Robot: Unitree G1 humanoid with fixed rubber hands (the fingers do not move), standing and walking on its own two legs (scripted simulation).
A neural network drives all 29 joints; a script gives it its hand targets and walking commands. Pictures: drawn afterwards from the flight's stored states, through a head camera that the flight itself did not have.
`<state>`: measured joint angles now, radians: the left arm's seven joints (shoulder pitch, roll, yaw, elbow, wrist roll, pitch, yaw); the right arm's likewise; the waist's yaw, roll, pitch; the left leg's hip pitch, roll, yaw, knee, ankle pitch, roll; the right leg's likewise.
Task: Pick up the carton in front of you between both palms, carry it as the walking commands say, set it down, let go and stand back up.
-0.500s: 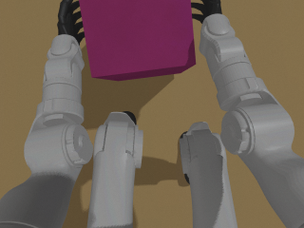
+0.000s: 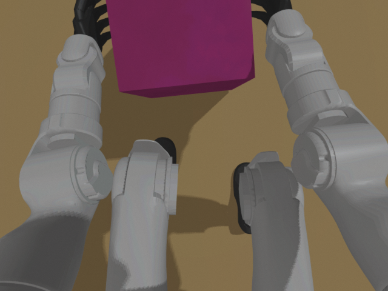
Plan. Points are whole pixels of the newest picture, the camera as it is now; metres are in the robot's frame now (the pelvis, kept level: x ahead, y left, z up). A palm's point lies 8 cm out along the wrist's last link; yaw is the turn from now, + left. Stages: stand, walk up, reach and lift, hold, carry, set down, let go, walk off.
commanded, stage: set down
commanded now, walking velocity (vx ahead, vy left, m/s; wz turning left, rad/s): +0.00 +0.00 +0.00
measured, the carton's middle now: (184, 39) +0.51 +0.10 -0.25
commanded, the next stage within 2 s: let go in 1.40 s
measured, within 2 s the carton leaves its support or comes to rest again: neither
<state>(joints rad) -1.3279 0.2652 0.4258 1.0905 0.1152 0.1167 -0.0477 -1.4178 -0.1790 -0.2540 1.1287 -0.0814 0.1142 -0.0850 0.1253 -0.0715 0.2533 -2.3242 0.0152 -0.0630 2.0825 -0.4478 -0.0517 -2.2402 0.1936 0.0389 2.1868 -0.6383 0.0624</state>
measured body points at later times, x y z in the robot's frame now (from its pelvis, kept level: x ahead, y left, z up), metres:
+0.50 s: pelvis +0.00 +0.01 +0.00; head +0.36 +0.05 +0.26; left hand +0.50 +0.31 -0.17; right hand +0.56 -0.07 -0.17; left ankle +0.14 +0.14 -0.34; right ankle +0.09 -0.11 -0.34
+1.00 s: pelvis +0.02 +0.01 +0.12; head +0.33 +0.06 +0.43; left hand +0.49 +0.32 +0.00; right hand +0.57 -0.07 +0.00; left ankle +0.14 +0.14 -0.34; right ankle +0.09 -0.11 -0.34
